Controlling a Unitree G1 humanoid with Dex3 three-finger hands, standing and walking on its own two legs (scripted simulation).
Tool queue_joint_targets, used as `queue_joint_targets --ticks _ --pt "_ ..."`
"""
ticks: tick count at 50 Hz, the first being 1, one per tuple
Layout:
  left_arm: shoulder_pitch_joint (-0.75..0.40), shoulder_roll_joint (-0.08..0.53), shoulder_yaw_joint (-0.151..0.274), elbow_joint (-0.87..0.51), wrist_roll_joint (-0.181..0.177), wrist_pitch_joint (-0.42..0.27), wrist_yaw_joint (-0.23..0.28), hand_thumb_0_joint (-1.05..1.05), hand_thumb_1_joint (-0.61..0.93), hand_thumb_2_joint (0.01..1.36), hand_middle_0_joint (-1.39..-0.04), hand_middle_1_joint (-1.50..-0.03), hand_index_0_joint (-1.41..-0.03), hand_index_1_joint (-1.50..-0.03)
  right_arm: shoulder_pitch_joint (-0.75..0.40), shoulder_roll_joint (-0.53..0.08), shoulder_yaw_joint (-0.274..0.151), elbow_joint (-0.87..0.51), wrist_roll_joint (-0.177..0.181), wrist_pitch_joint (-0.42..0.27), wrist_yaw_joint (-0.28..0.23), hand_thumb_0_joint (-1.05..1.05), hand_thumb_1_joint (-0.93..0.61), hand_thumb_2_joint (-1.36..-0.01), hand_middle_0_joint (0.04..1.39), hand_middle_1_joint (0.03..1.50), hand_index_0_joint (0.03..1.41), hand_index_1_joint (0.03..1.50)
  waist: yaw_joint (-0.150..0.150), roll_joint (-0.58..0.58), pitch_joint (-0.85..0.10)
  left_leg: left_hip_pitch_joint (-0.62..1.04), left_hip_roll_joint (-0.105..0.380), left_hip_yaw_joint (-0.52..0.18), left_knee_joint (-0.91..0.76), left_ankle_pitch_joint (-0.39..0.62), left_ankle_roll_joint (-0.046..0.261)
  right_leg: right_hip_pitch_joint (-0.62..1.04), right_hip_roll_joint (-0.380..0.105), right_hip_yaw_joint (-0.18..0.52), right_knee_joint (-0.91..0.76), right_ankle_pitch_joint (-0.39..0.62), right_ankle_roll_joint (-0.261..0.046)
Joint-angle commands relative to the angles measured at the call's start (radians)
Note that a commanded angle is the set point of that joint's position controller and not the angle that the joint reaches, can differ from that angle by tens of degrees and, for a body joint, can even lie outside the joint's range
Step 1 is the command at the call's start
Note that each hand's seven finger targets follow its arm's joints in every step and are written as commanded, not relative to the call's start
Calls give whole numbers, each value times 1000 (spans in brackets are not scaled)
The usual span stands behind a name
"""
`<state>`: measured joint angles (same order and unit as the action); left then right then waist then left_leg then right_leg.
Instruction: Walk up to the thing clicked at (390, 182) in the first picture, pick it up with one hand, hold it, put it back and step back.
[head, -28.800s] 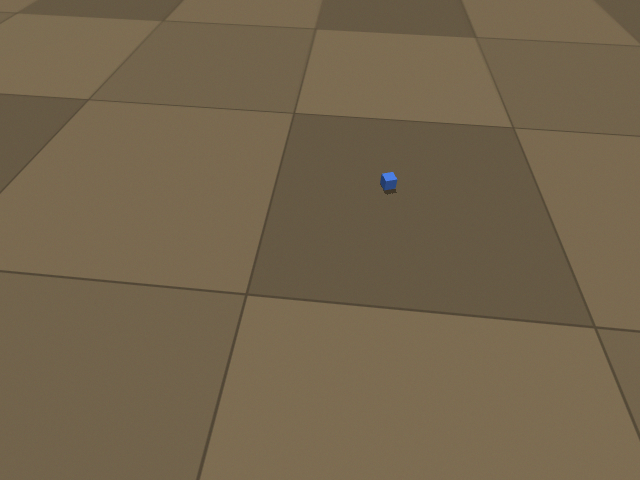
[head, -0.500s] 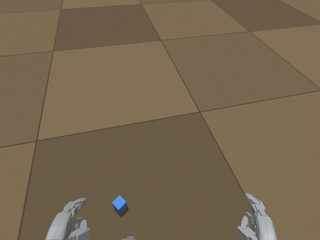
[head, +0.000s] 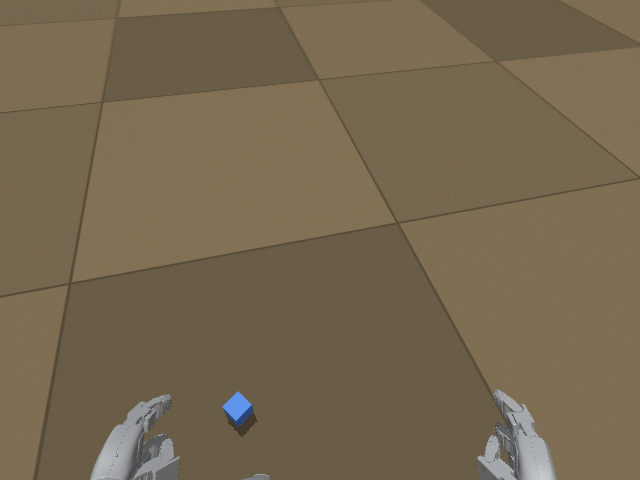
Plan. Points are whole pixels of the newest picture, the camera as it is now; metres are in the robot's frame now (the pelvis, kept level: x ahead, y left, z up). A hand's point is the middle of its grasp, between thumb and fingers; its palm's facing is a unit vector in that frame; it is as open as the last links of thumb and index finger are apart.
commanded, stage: home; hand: left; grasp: from above
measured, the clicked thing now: (238, 409) +0.42 +0.22 -0.69
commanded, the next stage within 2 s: stand in 1.04 s
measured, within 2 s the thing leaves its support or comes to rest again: neither
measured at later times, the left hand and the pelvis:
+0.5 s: hand (170, 462) +0.16 +0.19 -0.05, palm faces +0.04 -0.98 -0.19, open 7.4 cm; pelvis +0.00 +0.01 +0.00, yaw +0 degrees
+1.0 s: hand (168, 469) +0.16 +0.19 -0.05, palm faces +0.04 -0.98 -0.20, open 7.4 cm; pelvis +0.00 +0.00 +0.00, yaw +0 degrees
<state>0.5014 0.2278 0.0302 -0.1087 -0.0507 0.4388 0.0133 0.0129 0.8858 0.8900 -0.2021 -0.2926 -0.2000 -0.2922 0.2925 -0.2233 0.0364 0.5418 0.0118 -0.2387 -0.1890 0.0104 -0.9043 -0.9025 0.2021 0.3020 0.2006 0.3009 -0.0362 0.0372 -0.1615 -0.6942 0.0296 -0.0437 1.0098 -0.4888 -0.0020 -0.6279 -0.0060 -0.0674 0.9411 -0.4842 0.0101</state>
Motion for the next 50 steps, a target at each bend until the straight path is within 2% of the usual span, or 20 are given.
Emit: queue_joint_targets --ticks 1,4,5,7,9,13,14,15,17,18,21,22,25,28,36,39,41,42,46,50 --pt "-23 99 59 -199 -2 -52 13 0 899 899 -200 -300 -200 -299 -66 -123 -57 -158 -4 -60 -9 0 -901 -899 200 299 200 299 -2 2 -80 110 -23 0 -164 238 16 39 29 -1 -147 217 -12" --pt "-16 98 54 -203 -2 -50 12 0 900 900 -200 -300 -200 -299 -61 -124 -58 -158 -4 -58 -7 0 -901 -899 200 299 200 299 2 13 -87 116 -24 2 -161 255 14 39 27 3 -146 232 -13" --pt "-30 97 48 -191 1 -51 11 0 900 900 -200 -300 -200 -300 -67 -124 -57 -158 -5 -57 -8 0 -901 -899 200 299 200 299 -12 12 -62 115 -21 0 -166 240 15 24 30 -1 -146 219 -12" --pt "-26 102 56 -194 -2 -50 11 0 900 900 -200 -300 -200 -300 -67 -125 -57 -156 -5 -58 -8 0 -901 -899 199 299 200 299 -4 17 -59 115 -21 -1 -167 238 13 28 28 -1 -146 213 -13" --pt "-19 104 62 -198 -1 -52 12 0 900 900 -200 -300 -200 -300 -58 -127 -61 -155 -5 -57 -8 0 -901 -899 199 299 200 299 -1 19 -94 127 -19 -8 -167 270 11 39 31 -3 -136 236 -15" --pt "-9 104 55 -183 1 -48 12 0 900 900 -200 -300 -200 -300 -57 -134 -65 -151 -6 -53 -6 0 -901 -899 200 299 200 299 -6 40 -90 143 -14 -16 -173 306 5 29 32 -7 -124 252 -18" --pt "-45 101 44 -217 0 -52 12 0 900 900 -200 -300 -200 -300 -71 -123 -55 -158 -6 -53 -4 0 -901 -899 200 299 200 299 -4 37 -65 127 -15 -17 -174 275 8 22 33 -8 -134 236 -15" --pt "-28 103 63 -194 0 -49 14 0 900 900 -200 -300 -200 -300 -65 -123 -57 -157 -7 -53 -6 0 -901 -899 199 299 199 299 -4 17 -77 123 -18 -13 -168 263 11 32 31 -5 -139 231 -14" --pt "-20 100 63 -187 -6 -47 12 0 900 900 -200 -301 -200 -300 -64 -121 -55 -159 -4 -53 -6 0 -901 -899 199 299 199 299 -3 -7 -67 105 -23 -5 -161 243 18 41 26 1 -152 224 -10" --pt "-19 103 64 -197 -5 -47 13 0 900 900 -200 -300 -200 -300 -65 -119 -55 -161 -6 -52 -6 0 -901 -899 199 299 199 299 -3 0 -92 114 -24 -2 -155 259 18 51 25 4 -151 241 -10" --pt "-7 105 60 -188 0 -43 12 0 900 900 -200 -300 -200 -300 -63 -130 -61 -158 -5 -49 -4 0 -901 -899 200 299 200 299 -2 35 -64 119 -17 -13 -178 242 10 25 30 -5 -136 211 -16" --pt "-4 98 56 -198 1 -45 13 0 900 900 -200 -300 -200 -300 -64 -124 -60 -163 -7 -49 -4 0 -901 -899 199 299 200 299 3 36 -93 128 -17 -9 -169 269 9 36 29 -5 -135 234 -15" --pt "-11 101 56 -193 1 -47 13 0 900 900 -200 -300 -200 -300 -63 -122 -59 -164 -5 -47 -4 0 -901 -899 200 299 200 299 -9 14 -77 112 -20 -8 -164 252 14 35 28 -4 -141 226 -13" --pt "-23 101 54 -218 -3 -50 14 0 900 900 -200 -300 -200 -300 -63 -121 -57 -168 -4 -47 -5 0 -901 -899 200 299 200 299 -4 16 -92 119 -20 -7 -159 274 14 42 27 -1 -139 246 -14" --pt "-22 99 58 -208 -2 -46 14 0 900 900 -200 -300 -200 -300 -66 -120 -57 -167 -5 -51 -4 0 -901 -899 199 299 199 299 -2 21 -57 99 -19 -7 -172 198 14 22 27 -3 -148 182 -13" --pt "-19 105 60 -223 0 -46 15 0 900 900 -200 -300 -200 -300 -68 -118 -57 -171 -4 -49 -4 0 -901 -899 199 299 200 299 3 23 -88 109 -19 -11 -167 236 13 35 27 -3 -140 211 -15" --pt "2 101 60 -193 1 -40 15 0 900 900 -200 -300 -200 -300 -64 -125 -59 -165 -3 -48 -3 0 -901 -899 200 299 200 299 3 28 -56 102 -16 -13 -177 212 12 23 28 -4 -138 191 -16" --pt "-28 104 56 -217 -1 -46 14 0 900 900 -200 -300 -200 -300 -69 -121 -57 -172 -4 -48 -3 0 -901 -899 200 299 200 299 -3 28 -66 101 -18 -12 -172 217 13 23 29 -5 -141 196 -14" --pt "-6 108 62 -196 0 -42 13 0 900 900 -200 -300 -200 -300 -63 -125 -60 -170 -3 -49 -4 0 -901 -899 200 299 200 299 -7 18 -81 106 -21 -4 -166 206 15 24 28 1 -144 190 -13" --pt "-19 104 56 -201 -1 -42 14 0 900 900 -200 -300 -200 -300 -67 -122 -58 -171 0 -50 -5 0 -901 -899 200 299 200 299 -5 5 -53 92 -20 -6 -169 189 17 19 26 -1 -149 175 -12"
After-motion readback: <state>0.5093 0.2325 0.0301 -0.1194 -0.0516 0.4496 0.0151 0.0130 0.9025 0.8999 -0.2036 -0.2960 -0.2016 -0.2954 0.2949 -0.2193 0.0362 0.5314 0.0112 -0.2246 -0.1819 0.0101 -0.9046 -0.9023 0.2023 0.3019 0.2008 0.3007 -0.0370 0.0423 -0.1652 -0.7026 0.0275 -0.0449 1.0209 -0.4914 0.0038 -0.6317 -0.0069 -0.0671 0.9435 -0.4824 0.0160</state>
